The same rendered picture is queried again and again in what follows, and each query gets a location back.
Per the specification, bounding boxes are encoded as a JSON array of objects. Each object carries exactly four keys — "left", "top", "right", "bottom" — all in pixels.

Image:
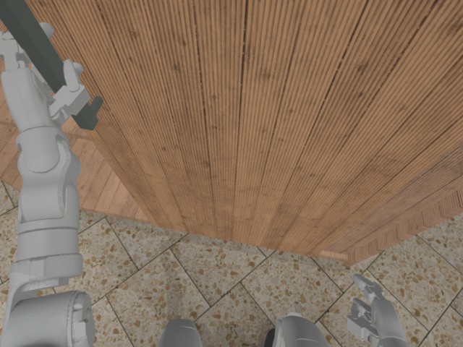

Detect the robot right thigh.
[{"left": 273, "top": 315, "right": 330, "bottom": 347}]

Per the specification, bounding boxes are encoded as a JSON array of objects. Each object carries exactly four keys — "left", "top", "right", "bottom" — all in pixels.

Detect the left robot forearm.
[{"left": 0, "top": 127, "right": 83, "bottom": 347}]

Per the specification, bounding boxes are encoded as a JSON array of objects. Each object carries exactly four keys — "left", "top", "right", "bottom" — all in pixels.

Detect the left robot hand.
[{"left": 0, "top": 22, "right": 90, "bottom": 134}]

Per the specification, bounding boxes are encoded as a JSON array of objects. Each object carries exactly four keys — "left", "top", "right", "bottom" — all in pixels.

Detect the robot thigh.
[
  {"left": 273, "top": 315, "right": 330, "bottom": 347},
  {"left": 156, "top": 319, "right": 203, "bottom": 347}
]

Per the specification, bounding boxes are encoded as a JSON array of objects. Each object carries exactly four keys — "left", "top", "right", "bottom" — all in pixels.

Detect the wardrobe door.
[
  {"left": 323, "top": 140, "right": 463, "bottom": 255},
  {"left": 25, "top": 0, "right": 463, "bottom": 257}
]

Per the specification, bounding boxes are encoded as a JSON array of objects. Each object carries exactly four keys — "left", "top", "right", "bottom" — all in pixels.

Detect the robot left thigh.
[{"left": 156, "top": 319, "right": 203, "bottom": 347}]

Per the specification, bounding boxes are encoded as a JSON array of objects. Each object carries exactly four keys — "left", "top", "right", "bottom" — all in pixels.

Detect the robot left upper arm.
[{"left": 4, "top": 290, "right": 95, "bottom": 347}]

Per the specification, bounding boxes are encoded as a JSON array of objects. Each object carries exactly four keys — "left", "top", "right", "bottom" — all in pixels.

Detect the right robot hand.
[{"left": 347, "top": 274, "right": 406, "bottom": 347}]

